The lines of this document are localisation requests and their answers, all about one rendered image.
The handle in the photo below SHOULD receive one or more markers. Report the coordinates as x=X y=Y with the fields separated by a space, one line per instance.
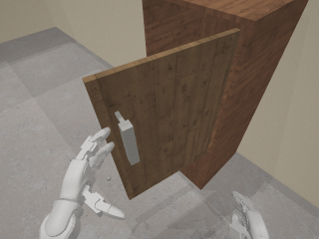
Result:
x=129 y=139

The robot right hand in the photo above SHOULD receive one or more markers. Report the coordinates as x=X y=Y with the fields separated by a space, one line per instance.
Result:
x=252 y=224

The cupboard door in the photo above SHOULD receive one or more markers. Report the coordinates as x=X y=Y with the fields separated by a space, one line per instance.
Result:
x=172 y=99

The robot left hand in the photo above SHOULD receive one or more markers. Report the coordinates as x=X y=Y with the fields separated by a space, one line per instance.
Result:
x=81 y=170

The left robot forearm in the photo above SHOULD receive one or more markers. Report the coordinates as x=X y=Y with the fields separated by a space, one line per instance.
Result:
x=63 y=222

